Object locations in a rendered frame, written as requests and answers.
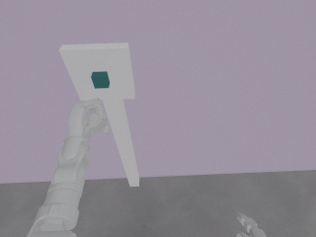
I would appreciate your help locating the button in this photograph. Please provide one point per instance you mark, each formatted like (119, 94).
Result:
(100, 79)

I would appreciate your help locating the panel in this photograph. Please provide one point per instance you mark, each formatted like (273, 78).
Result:
(81, 60)

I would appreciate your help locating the right robot hand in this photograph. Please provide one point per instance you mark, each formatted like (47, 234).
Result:
(250, 226)

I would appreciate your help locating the left robot hand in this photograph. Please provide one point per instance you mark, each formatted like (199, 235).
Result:
(80, 124)

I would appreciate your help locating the robot left forearm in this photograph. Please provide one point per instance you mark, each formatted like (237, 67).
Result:
(59, 211)

